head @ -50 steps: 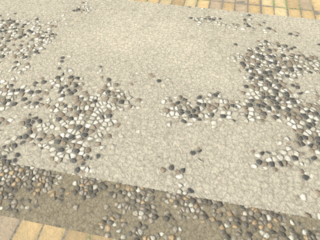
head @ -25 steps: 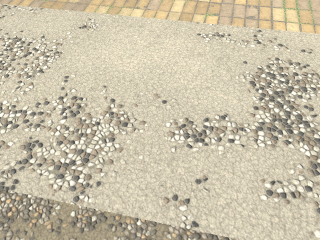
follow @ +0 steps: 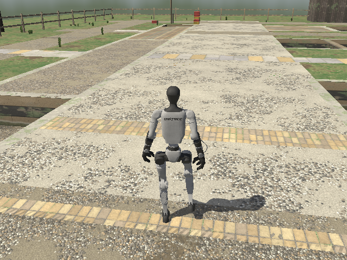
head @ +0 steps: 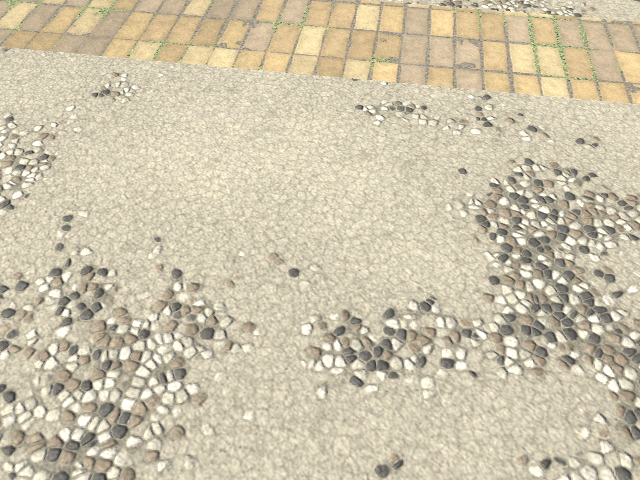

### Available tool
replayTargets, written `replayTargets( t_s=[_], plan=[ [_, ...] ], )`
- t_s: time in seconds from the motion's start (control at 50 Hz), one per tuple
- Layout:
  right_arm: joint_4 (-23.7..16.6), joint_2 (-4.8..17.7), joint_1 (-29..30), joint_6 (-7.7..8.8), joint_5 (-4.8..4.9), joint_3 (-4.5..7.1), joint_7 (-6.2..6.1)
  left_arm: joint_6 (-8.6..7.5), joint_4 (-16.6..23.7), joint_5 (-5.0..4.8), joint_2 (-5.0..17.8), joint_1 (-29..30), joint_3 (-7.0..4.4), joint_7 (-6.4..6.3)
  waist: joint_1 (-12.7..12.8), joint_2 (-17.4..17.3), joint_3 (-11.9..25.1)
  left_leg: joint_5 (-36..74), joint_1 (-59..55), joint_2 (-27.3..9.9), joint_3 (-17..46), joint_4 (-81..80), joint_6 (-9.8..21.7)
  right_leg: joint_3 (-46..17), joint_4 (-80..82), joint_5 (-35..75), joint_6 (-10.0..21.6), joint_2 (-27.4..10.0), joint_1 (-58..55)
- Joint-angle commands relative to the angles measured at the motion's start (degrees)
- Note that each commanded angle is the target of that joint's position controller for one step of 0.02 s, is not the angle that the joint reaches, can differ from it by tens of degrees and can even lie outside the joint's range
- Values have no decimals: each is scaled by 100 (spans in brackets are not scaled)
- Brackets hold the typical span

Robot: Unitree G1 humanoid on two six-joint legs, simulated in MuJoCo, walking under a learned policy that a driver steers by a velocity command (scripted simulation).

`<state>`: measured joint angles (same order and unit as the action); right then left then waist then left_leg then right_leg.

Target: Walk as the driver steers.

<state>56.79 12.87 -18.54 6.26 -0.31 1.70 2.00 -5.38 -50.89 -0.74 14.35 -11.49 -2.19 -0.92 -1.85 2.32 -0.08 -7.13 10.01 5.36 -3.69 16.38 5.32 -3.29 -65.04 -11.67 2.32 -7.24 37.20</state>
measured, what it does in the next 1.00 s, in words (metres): walks ahead: right foot, then left foot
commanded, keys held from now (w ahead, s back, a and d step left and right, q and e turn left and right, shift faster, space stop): w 1.00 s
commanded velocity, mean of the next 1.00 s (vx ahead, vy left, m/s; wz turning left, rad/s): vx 0.50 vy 0.00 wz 0.00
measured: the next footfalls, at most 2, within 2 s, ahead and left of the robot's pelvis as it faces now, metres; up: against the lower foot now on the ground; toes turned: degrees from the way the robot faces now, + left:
right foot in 0.30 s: +0.34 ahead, -0.17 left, +0.00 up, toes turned -2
left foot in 0.86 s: +0.65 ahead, +0.07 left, +0.00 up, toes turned +3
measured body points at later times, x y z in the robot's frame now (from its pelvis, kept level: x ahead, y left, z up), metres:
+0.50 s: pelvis +0.27 -0.08 +0.00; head +0.29 -0.10 +0.45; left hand +0.33 +0.18 -0.12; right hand +0.36 -0.35 -0.14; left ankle +0.27 +0.08 -0.66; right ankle +0.29 -0.16 -0.74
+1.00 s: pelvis +0.55 -0.01 -0.01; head +0.57 +0.00 +0.44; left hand +0.57 +0.25 -0.15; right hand +0.67 -0.27 -0.13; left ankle +0.61 +0.07 -0.74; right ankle +0.44 -0.16 -0.65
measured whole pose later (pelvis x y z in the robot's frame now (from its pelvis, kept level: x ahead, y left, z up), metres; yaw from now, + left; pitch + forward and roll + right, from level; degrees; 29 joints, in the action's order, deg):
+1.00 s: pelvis +0.55 -0.01 -0.01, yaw +1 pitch +2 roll +0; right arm 51.5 14.0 -9.3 5.9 0.2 3.1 2.1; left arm -5.6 -55.5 -1.4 14.5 -17.6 -2.8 -0.2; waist 0.3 1.4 -1.5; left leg -8.5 20.6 1.9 -3.7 27.2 3.8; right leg -1.9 -67.7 -21.4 3.0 -2.3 22.2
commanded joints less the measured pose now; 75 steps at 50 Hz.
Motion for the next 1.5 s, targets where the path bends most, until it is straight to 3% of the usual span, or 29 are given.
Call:
replayTargets(
  t_s=[0.02, 0.12, 0.22, 0.26, 0.3, 0.32, 0.34, 0.36, 0.38, 0.4, 0.44, 0.5, 0.64, 0.76, 0.82, 0.86, 0.88, 0.9, 0.92, 0.94, 0.98, 1.02, 1.14, 1.32, 1.4, 1.44, 1.46, 1.48, 1.5],
  plan=[
    [-317, 758, 220, 95, 9, 122, -115, 30, 243, 68, 245, -191, -70, -38, 265, -448, -306, 366, 533, -1624, 1244, -1168, 983, -15, 815, 867, -158, -244, 184],
    [-184, 947, -340, 7, 115, 156, -202, -36, 522, 1, 164, 893, -27, 55, -133, -475, -326, 411, -78, -1555, 930, -1042, 704, 245, 2655, 1752, -221, 66, -25],
    [-16, 996, -657, -120, 148, 194, -219, -109, 797, -59, 275, 1453, -20, 237, -246, -565, -464, 374, -971, -1939, 1065, -555, 612, 261, 3410, 1068, -32, 210, -43],
    [-32, 1083, -523, -181, 153, 227, -229, -159, 758, -55, 434, 1097, -86, 276, 21, -672, -284, 1061, -1105, -2000, 1077, -108, 500, 391, 3641, 670, 139, 375, -667],
    [-142, 871, -337, -222, 71, 138, -226, -188, 276, -30, 945, -581, -350, 226, 793, -487, 745, 2324, -488, -1439, 588, 1914, 203, 355, 3689, 719, 498, 422, -2976],
    [-308, 360, -737, -140, 5, -34, -197, -170, 117, 89, 1603, -1543, -508, 196, 867, 639, 1730, 614, 1546, -721, 121, 4236, -190, -1734, 3761, 511, 1241, -1050, -5302],
    [-237, 141, -964, 13, 101, -114, -163, -135, 26, 65, 1438, -1761, -463, 229, 797, 1508, 2230, -2392, 2947, -159, 653, 5529, -298, -3843, 4687, -204, 1747, -1679, -6114],
    [-311, 812, -536, 119, 235, 50, -141, -151, 96, 36, 990, -1372, -319, 237, 780, 941, 1545, -2213, 3495, -549, 1081, 6077, -165, -3377, 4796, -406, 1456, -1491, -5554],
    [-458, 947, -68, 157, 289, 88, -141, -141, 233, 33, 750, -831, -239, 230, 634, 579, 966, -1674, 3530, -863, 928, 5997, -85, -2472, 4857, -28, 1233, -1283, -4750],
    [-491, 876, 157, 134, 225, 101, -175, -135, 304, 52, 589, -383, -178, 257, 448, 137, 567, -1203, 3280, -1099, 801, 5643, -116, -1832, 5071, 476, 1126, -1021, -3933],
    [-469, 686, 78, -25, 131, 143, -209, -150, 280, 104, 364, -127, -112, 303, 146, 214, 264, -727, 2677, -1344, 791, 5072, -172, -1119, 5445, 876, 984, -643, -3075],
    [-499, 509, 106, -167, 104, 150, -231, -186, 72, 103, 540, -426, -165, 272, 37, 131, 69, -330, 2748, -1367, 693, 4643, -295, -635, 5689, 1613, 1091, -530, -2832],
    [-953, 382, 1590, -129, 83, 134, -171, -86, -201, 45, 711, -1020, -189, 90, 402, 102, -273, 1303, 3039, -1198, 487, 2400, -415, -62, 5901, 1555, 897, -367, -3150],
    [-1284, 419, 2417, -49, 152, 96, 0, 38, -503, -16, 781, -1464, -239, 35, 585, 123, -564, 920, 3171, -1045, 438, 1520, -238, -84, 5565, 1554, 843, -740, -4112],
    [-1257, 619, 2064, 8, 154, 174, 61, 109, -500, -26, 903, -1272, -293, 7, 283, 269, -288, 328, 2318, -799, 238, 1309, -23, -35, 4986, 2779, 699, -807, -4310],
    [-780, 1047, 507, 9, 137, 418, 6, 164, -424, 16, 795, -1067, -243, 9, -470, 214, 649, 412, 82, -532, 49, 1264, 261, 332, 3203, 3992, 439, -334, -3744],
    [-571, 1524, -570, -12, 66, 541, -59, 151, -275, 127, 608, -1152, -147, 8, -741, -584, 1536, 461, -1761, -1717, 1466, 1335, 651, 604, 1243, 2118, 225, 87, -2395],
    [-471, 1733, -769, -29, 39, 559, -12, 10, -321, 67, -210, -1896, 68, 92, -285, -2078, 2222, -700, -3408, -2830, 4225, 499, 1523, 217, -536, -1940, -72, 1139, -222],
    [-518, 1192, -592, -14, 92, 412, -6, -125, -357, -76, 439, -1479, -72, 113, -469, -1391, 1892, -1197, -3122, -2652, 4358, 135, 1259, -479, -1177, -2091, 59, 836, 383],
    [-617, 973, -73, 2, 110, 345, -25, -201, -161, -189, 727, -921, -153, 122, -364, -1109, 1097, -899, -2324, -2500, 3473, 41, 995, -318, -1185, -1555, 154, 547, 683],
    [-756, 699, 698, 19, 33, 254, 1, -170, -78, -67, 672, -500, -207, 32, 11, -439, 383, 180, -720, -2100, 2324, -290, 808, -105, -596, -647, 119, 48, 155],
    [-668, 532, 728, 43, -26, 207, 25, -16, -124, -40, 422, -755, -215, 20, 270, -661, 302, 428, -128, -1844, 1809, -616, 774, -123, -227, -349, 99, -131, -386],
    [-390, 850, 139, 8, 15, 269, -165, 99, 195, 51, 351, 152, -252, -2, 150, -488, -134, 1034, -204, -1761, 1178, -983, 797, 7, 1247, 916, -176, -200, 443],
    [-14, 952, -641, -148, 107, 289, -241, -15, 680, -44, 221, 1666, -125, 235, -314, -552, -528, 982, -1218, -1886, 798, -728, 602, 310, 3293, 1483, -83, 184, 415],
    [5, 1103, -439, -239, 136, 363, -283, -86, 687, -53, 487, 1278, -206, 331, 78, -760, -232, 2507, -1574, -2052, 771, 20, 415, 491, 3615, 740, 225, 472, -523],
    [-94, 948, -223, -277, 106, 297, -280, -87, 177, -9, 964, -411, -455, 270, 871, -628, 811, 3361, -803, -1536, 364, 1966, 124, 520, 3624, 957, 569, 574, -3015],
    [-214, 506, -652, -215, 26, 154, -250, -73, 8, 107, 1496, -1327, -585, 222, 884, 363, 1756, 1336, 1217, -887, 70, 4179, -215, -1486, 3584, 708, 1251, -872, -5320],
    [-133, 151, -916, -71, 81, 31, -202, -42, -65, 38, 1392, -1482, -531, 239, 782, 1399, 2351, -2413, 2644, -147, 584, 5619, -377, -3765, 4564, -46, 1802, -1662, -6219],
    [-211, 771, -471, 49, 227, 191, -168, -50, -17, 2, 988, -1167, -394, 244, 830, 907, 1777, -2373, 3217, -533, 1099, 6168, -241, -3406, 4741, -483, 1515, -1443, -5750]
  ],
)
Velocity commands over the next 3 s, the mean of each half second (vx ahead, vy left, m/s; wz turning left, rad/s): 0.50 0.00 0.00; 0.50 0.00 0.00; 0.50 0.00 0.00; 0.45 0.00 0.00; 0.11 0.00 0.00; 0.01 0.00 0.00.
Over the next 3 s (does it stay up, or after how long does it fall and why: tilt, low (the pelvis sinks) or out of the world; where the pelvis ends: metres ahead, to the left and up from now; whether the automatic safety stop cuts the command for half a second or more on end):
stays up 1.21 -0.03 -0.01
